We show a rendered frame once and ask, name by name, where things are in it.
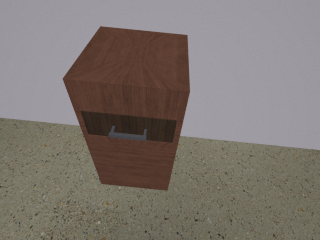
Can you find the handle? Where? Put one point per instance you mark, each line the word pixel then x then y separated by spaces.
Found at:
pixel 113 134

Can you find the cabinet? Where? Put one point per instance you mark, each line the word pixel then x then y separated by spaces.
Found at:
pixel 134 73

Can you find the drawer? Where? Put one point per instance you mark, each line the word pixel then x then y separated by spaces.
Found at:
pixel 160 130

